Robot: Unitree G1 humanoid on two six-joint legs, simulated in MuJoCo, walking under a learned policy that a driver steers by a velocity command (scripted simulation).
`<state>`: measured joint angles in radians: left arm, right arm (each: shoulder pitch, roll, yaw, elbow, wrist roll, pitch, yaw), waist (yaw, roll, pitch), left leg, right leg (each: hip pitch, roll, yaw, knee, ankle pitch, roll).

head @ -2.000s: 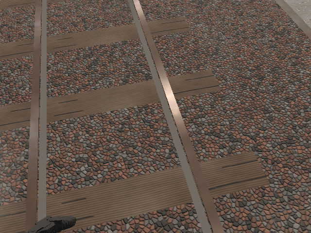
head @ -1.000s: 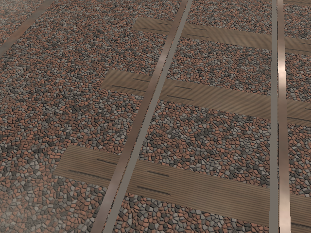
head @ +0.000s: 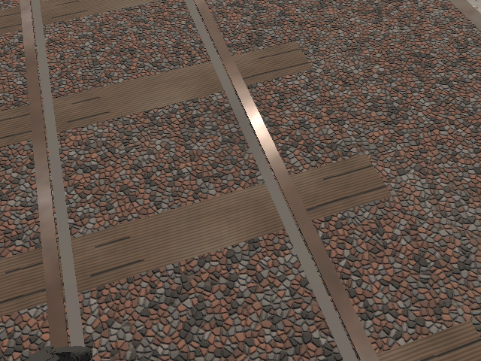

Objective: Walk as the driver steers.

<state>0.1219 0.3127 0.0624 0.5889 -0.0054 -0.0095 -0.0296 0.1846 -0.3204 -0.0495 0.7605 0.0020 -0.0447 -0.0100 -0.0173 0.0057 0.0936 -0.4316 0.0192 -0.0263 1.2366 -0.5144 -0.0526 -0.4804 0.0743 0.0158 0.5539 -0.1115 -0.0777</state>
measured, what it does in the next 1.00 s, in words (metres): steps on the spot, turning left: left foot, then right foot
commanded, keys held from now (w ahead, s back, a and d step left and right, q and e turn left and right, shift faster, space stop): q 1.00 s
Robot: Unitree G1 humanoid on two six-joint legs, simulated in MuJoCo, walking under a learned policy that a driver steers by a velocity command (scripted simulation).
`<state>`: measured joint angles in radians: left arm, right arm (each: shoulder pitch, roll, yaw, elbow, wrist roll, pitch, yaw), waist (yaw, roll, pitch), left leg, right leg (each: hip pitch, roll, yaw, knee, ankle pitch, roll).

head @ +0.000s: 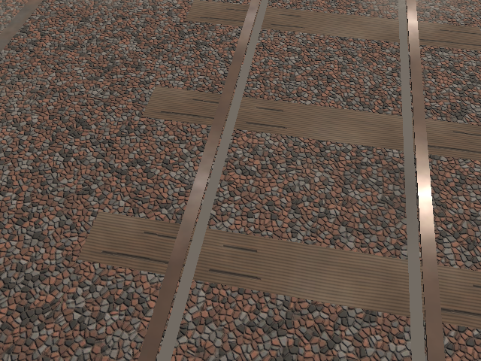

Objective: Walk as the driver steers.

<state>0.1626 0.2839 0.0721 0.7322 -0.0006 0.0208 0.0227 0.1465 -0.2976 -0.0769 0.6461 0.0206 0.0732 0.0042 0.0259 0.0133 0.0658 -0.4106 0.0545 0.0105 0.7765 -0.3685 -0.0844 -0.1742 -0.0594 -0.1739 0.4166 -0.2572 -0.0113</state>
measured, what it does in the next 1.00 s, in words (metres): walks ahead, turning right: left foot, then right foot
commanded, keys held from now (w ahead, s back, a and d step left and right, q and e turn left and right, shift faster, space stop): q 0.02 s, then no key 0.10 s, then w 0.10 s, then w+e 0.02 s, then e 0.76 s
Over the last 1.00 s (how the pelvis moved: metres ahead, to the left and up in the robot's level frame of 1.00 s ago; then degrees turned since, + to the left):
0.08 0.02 0.02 27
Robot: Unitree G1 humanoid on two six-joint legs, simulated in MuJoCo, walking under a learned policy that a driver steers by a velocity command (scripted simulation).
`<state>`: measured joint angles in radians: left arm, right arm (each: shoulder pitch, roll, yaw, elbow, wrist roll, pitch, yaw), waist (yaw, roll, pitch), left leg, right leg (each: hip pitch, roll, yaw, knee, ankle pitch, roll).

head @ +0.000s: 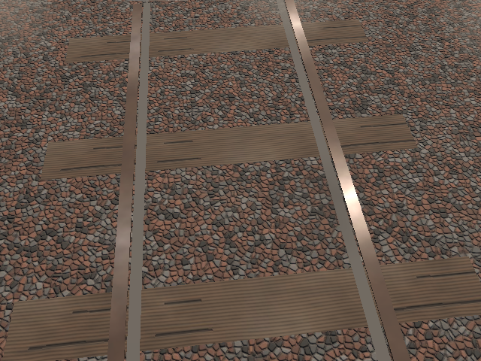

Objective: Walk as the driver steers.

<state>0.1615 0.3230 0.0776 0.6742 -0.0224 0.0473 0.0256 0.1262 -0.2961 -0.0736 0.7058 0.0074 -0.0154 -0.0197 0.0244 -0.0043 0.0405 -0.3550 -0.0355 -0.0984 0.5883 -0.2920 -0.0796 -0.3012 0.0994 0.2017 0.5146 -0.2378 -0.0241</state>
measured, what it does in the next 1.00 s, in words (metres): walks ahead: left foot, then right foot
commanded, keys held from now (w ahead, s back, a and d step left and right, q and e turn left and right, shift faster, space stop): e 0.12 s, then no key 0.28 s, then w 0.20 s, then w+q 0.40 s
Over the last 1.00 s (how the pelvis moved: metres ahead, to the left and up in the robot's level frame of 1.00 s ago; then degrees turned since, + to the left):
0.13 0.03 -0.01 -17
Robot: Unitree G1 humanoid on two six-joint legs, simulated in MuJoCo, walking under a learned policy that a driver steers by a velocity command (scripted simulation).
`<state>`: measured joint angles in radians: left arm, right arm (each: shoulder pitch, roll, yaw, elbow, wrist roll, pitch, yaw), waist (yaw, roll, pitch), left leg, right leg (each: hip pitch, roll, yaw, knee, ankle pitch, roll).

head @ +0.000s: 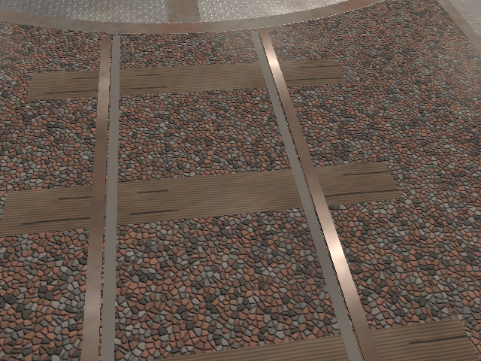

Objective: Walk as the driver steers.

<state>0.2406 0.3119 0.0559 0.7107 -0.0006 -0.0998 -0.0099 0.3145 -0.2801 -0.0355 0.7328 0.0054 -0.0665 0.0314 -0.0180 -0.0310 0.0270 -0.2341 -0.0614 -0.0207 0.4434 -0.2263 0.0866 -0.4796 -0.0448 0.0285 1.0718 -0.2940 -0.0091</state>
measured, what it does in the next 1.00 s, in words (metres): walks ahead, turning left: right foot, then left foot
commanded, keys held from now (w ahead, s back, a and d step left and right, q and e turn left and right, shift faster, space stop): w+q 0.42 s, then w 0.32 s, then w+e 0.26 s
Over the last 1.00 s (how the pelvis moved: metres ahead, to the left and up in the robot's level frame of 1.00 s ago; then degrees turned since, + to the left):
0.17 0.04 0.01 -1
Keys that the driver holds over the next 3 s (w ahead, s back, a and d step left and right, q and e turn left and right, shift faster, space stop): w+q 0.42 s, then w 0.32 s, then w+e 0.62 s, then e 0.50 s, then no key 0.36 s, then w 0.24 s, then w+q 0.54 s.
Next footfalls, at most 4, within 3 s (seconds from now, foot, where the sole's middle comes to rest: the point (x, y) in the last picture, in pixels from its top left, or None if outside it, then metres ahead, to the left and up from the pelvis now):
0.34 right None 0.39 -0.10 -0.78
0.82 left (144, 334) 0.56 0.24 -0.78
1.34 right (209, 233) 0.89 0.07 -0.78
1.80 left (161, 186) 1.08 0.25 -0.78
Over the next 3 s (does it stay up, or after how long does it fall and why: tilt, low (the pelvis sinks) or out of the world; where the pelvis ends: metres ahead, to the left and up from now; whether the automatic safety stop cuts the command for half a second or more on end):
stays up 1.22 0.09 -0.01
